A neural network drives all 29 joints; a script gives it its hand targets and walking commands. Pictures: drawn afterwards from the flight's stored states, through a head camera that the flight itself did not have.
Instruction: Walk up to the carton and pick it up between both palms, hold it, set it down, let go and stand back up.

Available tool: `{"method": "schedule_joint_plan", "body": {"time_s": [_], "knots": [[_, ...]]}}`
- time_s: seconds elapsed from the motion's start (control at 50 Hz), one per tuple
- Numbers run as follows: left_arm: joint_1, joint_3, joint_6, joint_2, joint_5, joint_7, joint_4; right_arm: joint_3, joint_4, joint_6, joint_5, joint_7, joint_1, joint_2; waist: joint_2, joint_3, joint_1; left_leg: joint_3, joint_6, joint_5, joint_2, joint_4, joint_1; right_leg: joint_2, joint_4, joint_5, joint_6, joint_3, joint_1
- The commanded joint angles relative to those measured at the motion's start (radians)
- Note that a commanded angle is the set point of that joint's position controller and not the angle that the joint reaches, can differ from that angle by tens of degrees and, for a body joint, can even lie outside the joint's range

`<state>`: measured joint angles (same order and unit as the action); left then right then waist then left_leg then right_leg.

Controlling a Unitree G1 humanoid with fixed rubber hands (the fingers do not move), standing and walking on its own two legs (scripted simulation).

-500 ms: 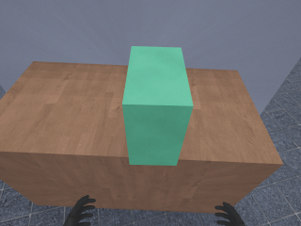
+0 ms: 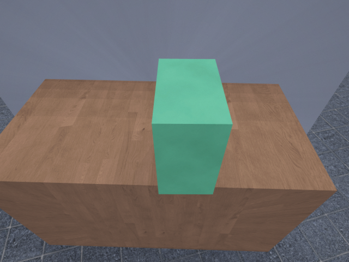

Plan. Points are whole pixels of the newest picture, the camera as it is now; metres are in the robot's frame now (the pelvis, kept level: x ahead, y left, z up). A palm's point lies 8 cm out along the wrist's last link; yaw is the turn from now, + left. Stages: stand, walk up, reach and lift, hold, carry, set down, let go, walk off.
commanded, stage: stand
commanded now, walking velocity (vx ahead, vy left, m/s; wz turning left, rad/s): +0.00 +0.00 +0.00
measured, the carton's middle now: (186, 127) +0.48 -0.02 +0.03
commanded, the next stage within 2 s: none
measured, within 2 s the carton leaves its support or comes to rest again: neither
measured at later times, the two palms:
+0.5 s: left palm out of the picture -0.05 +0.23 -0.15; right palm out of the picture -0.06 -0.18 -0.14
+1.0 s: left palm out of the picture -0.05 +0.24 -0.15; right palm out of the picture -0.07 -0.16 -0.15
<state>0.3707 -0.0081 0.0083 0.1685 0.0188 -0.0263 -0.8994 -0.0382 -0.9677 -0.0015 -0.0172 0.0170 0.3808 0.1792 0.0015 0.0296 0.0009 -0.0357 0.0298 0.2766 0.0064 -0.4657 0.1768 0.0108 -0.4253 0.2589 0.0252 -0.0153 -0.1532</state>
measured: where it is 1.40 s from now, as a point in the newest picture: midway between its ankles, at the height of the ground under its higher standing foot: outside the picture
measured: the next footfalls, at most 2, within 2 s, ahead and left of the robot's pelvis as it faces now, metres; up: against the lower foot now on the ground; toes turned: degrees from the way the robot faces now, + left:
none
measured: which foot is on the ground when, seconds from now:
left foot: down 0.00-1.00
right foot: down 0.00-1.00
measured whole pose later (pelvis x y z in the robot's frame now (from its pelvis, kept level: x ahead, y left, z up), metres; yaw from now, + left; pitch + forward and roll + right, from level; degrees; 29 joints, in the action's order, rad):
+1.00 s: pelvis -0.01 +0.04 +0.00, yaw -1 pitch -1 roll +0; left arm 0.33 0.03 0.00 0.10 0.01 -0.05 -1.19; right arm 0.00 -1.14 0.02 -0.01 0.03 0.39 0.10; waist -0.01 -0.02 -0.02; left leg -0.07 0.09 0.24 0.08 -0.41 0.15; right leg 0.08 -0.42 0.24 0.09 -0.06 -0.16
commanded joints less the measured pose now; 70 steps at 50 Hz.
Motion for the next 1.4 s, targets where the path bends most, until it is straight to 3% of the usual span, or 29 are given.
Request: {"method": "schedule_joint_plan", "body": {"time_s": [0.0, 0.06, 0.08, 0.16, 0.26, 0.4, 0.46, 0.48, 0.5, 0.56, 0.66, 0.7, 0.72, 0.76, 0.8, 0.82, 0.86, 0.94, 0.98, 1.0, 1.02, 1.04, 1.08, 1.18, 1.22, 1.24, 1.26, 1.3, 1.38], "knots": [[0.071, -0.030, 0.017, 0.116, -0.002, -0.008, -0.012, -0.020, 0.008, 0.019, 0.001, 0.008, 0.075, 0.100, 0.002, -0.122, 0.008, 0.123, 0.013, -0.162, -0.100, 0.133, 0.038, 0.074, 0.086, -0.180, -0.033, -0.076, -0.035], [0.068, -0.018, 0.014, 0.082, -0.007, -0.010, -0.047, -0.017, -0.021, 0.023, 0.001, 0.008, 0.096, 0.095, 0.004, -0.133, -0.002, 0.130, 0.013, -0.145, -0.100, 0.157, 0.057, 0.070, 0.088, -0.161, -0.028, -0.071, -0.020], [0.063, -0.016, 0.016, 0.076, -0.007, -0.009, -0.054, -0.014, -0.034, 0.021, 0.002, 0.010, 0.094, 0.092, 0.028, -0.129, 0.002, 0.125, 0.014, -0.150, -0.099, 0.157, 0.049, 0.078, 0.087, -0.173, -0.029, -0.073, -0.017], [0.050, -0.010, 0.010, 0.077, -0.005, -0.012, -0.100, -0.001, -0.055, 0.017, 0.004, 0.013, 0.092, 0.066, -0.003, -0.145, -0.008, 0.131, 0.020, -0.094, -0.097, 0.169, 0.049, 0.070, 0.090, -0.150, -0.017, -0.062, -0.036], [0.071, -0.006, 0.003, 0.074, -0.009, -0.016, -0.152, 0.005, -0.082, 0.021, 0.003, 0.013, 0.093, 0.063, -0.021, -0.138, 0.002, 0.151, 0.032, -0.070, -0.105, 0.194, 0.061, 0.069, 0.077, -0.138, -0.018, -0.054, -0.013], [0.088, 0.014, -0.001, 0.023, -0.011, -0.021, -0.209, 0.018, -0.114, 0.017, 0.001, 0.016, 0.104, 0.033, 0.022, -0.155, -0.002, 0.149, 0.038, -0.038, -0.101, 0.205, 0.041, 0.072, 0.069, -0.110, -0.005, -0.053, -0.070], [0.060, 0.011, 0.000, 0.040, -0.010, -0.019, -0.218, 0.020, -0.124, 0.018, 0.006, 0.016, 0.107, 0.013, 0.018, -0.150, -0.013, 0.136, 0.041, -0.078, -0.094, 0.202, 0.026, 0.080, 0.067, -0.127, -0.004, -0.051, -0.068], [0.056, 0.009, 0.001, 0.049, -0.011, -0.018, -0.219, 0.020, -0.126, 0.020, 0.009, 0.016, 0.102, 0.021, -0.015, -0.142, -0.005, 0.139, 0.046, -0.093, -0.092, 0.191, 0.032, 0.075, 0.064, -0.128, -0.006, -0.050, -0.064], [0.069, 0.013, 0.001, 0.037, -0.012, -0.019, -0.227, 0.013, -0.122, 0.021, 0.007, 0.016, 0.101, 0.036, 0.008, -0.129, -0.008, 0.143, 0.045, -0.080, -0.098, 0.201, 0.022, 0.075, 0.059, -0.126, -0.003, -0.046, -0.064], [0.066, 0.023, 0.000, 0.024, -0.012, -0.022, -0.250, 0.015, -0.135, 0.022, 0.008, 0.020, 0.116, 0.028, -0.004, -0.159, -0.014, 0.141, 0.045, -0.147, -0.098, 0.189, 0.029, 0.080, 0.060, -0.133, -0.002, -0.048, -0.075], [0.068, 0.019, -0.004, 0.019, -0.013, -0.025, -0.257, 0.025, -0.139, 0.018, 0.005, 0.020, 0.110, -0.002, 0.025, -0.166, -0.007, 0.153, 0.051, -0.056, -0.102, 0.211, 0.052, 0.075, 0.052, -0.125, 0.003, -0.045, -0.069], [0.061, 0.025, -0.013, 0.004, -0.009, -0.023, -0.265, 0.023, -0.140, 0.016, 0.009, 0.020, 0.119, 0.013, 0.006, -0.184, -0.016, 0.178, 0.045, 0.019, -0.120, 0.246, 0.088, 0.069, 0.042, -0.095, 0.006, -0.035, -0.070], [0.066, 0.025, -0.017, 0.002, -0.008, -0.022, -0.271, 0.026, -0.138, 0.017, 0.012, 0.019, 0.106, 0.015, -0.002, -0.196, -0.005, 0.186, 0.040, 0.026, -0.122, 0.254, 0.103, 0.067, 0.036, -0.102, 0.008, -0.028, -0.072], [0.075, 0.029, -0.013, -0.003, -0.011, -0.021, -0.272, 0.023, -0.142, 0.017, 0.010, 0.016, 0.104, 0.026, 0.033, -0.183, 0.001, 0.159, 0.053, 0.014, -0.104, 0.240, 0.082, 0.076, 0.050, -0.114, 0.006, -0.041, -0.080], [0.070, 0.026, -0.010, 0.004, -0.007, -0.024, -0.278, 0.030, -0.149, 0.018, 0.008, 0.018, 0.127, 0.006, -0.010, -0.173, -0.010, 0.154, 0.053, -0.026, -0.101, 0.226, 0.059, 0.076, 0.051, -0.111, 0.005, -0.036, -0.078], [0.070, 0.025, -0.003, 0.017, -0.009, -0.026, -0.277, 0.028, -0.152, 0.022, 0.010, 0.020, 0.135, 0.007, 0.007, -0.143, -0.018, 0.151, 0.061, -0.079, -0.102, 0.211, 0.034, 0.082, 0.057, -0.131, 0.002, -0.043, -0.066], [0.070, 0.023, 0.000, 0.018, -0.014, -0.023, -0.281, 0.022, -0.159, 0.029, 0.009, 0.021, 0.139, 0.024, -0.026, -0.122, -0.019, 0.148, 0.054, -0.165, -0.105, 0.197, -0.006, 0.078, 0.048, -0.143, 0.004, -0.042, -0.072], [0.045, 0.024, -0.003, 0.008, -0.012, -0.027, -0.277, 0.032, -0.166, 0.028, 0.005, 0.021, 0.134, -0.014, -0.028, -0.129, -0.021, 0.136, 0.052, -0.270, -0.099, 0.165, -0.021, 0.083, 0.040, -0.146, 0.004, -0.038, -0.076], [0.068, 0.024, -0.006, -0.005, -0.015, -0.028, -0.294, 0.027, -0.168, 0.030, 0.003, 0.022, 0.131, 0.003, -0.018, -0.141, -0.015, 0.132, 0.044, -0.255, -0.095, 0.165, -0.028, 0.079, 0.046, -0.134, 0.003, -0.033, -0.082], [0.057, 0.029, -0.006, -0.002, -0.014, -0.026, -0.285, 0.028, -0.169, 0.028, 0.007, 0.023, 0.132, -0.005, 0.016, -0.129, -0.016, 0.125, 0.051, -0.257, -0.092, 0.166, -0.011, 0.088, 0.044, -0.144, 0.001, -0.039, -0.068], [0.051, 0.025, -0.010, 0.006, -0.011, -0.026, -0.287, 0.028, -0.174, 0.025, 0.008, 0.022, 0.142, -0.002, -0.013, -0.167, -0.021, 0.135, 0.042, -0.198, -0.097, 0.184, 0.024, 0.078, 0.043, -0.124, 0.004, -0.035, -0.078], [0.054, 0.022, -0.011, 0.009, -0.012, -0.027, -0.291, 0.028, -0.169, 0.021, 0.008, 0.022, 0.129, -0.007, 0.025, -0.179, -0.015, 0.131, 0.044, -0.141, -0.091, 0.196, 0.046, 0.083, 0.046, -0.123, 0.007, -0.037, -0.075], [0.057, 0.019, -0.017, 0.009, -0.008, -0.026, -0.292, 0.028, -0.167, 0.021, 0.006, 0.020, 0.127, -0.009, -0.004, -0.180, -0.014, 0.156, 0.032, -0.099, -0.104, 0.214, 0.028, 0.077, 0.031, -0.118, 0.010, -0.024, -0.085], [0.065, 0.027, -0.016, -0.015, -0.013, -0.027, -0.304, 0.033, -0.167, 0.026, 0.006, 0.019, 0.128, -0.015, 0.017, -0.150, -0.010, 0.150, 0.050, -0.085, -0.101, 0.219, 0.020, 0.077, 0.040, -0.113, 0.004, -0.029, -0.072], [0.039, 0.020, -0.013, 0.003, -0.010, -0.026, -0.291, 0.032, -0.170, 0.028, 0.007, 0.021, 0.132, -0.003, 0.031, -0.158, -0.016, 0.144, 0.050, -0.173, -0.099, 0.199, 0.019, 0.085, 0.047, -0.142, 0.002, -0.032, -0.064], [0.033, 0.019, -0.009, 0.019, -0.015, -0.025, -0.286, 0.031, -0.175, 0.028, 0.011, 0.023, 0.135, -0.015, 0.007, -0.132, -0.016, 0.126, 0.048, -0.246, -0.089, 0.177, -0.023, 0.086, 0.048, -0.150, 0.005, -0.031, -0.076], [0.045, 0.017, -0.009, 0.021, -0.016, -0.028, -0.296, 0.031, -0.173, 0.031, 0.007, 0.022, 0.139, -0.011, -0.019, -0.116, -0.020, 0.135, 0.052, -0.238, -0.097, 0.175, -0.032, 0.081, 0.043, -0.139, 0.004, -0.029, -0.072], [0.044, 0.023, -0.010, -0.006, -0.009, -0.027, -0.303, 0.026, -0.167, 0.028, 0.006, 0.023, 0.119, -0.002, -0.002, -0.152, -0.012, 0.124, 0.059, -0.130, -0.087, 0.187, 0.013, 0.085, 0.060, -0.126, 0.000, -0.037, -0.071], [0.038, 0.023, -0.012, 0.000, -0.012, -0.024, -0.302, 0.024, -0.166, 0.026, 0.006, 0.022, 0.110, -0.005, -0.025, -0.148, -0.016, 0.114, 0.055, -0.108, -0.086, 0.179, 0.002, 0.083, 0.065, -0.129, 0.002, -0.029, -0.079]]}}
